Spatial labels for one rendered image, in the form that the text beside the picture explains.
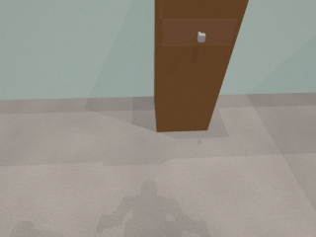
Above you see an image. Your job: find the cabinet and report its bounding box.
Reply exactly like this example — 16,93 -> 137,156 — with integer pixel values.
154,0 -> 249,132

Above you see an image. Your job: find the handle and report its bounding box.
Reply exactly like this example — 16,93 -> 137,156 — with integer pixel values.
197,32 -> 206,42

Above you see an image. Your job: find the drawer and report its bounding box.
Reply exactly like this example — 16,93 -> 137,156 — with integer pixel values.
162,19 -> 238,45

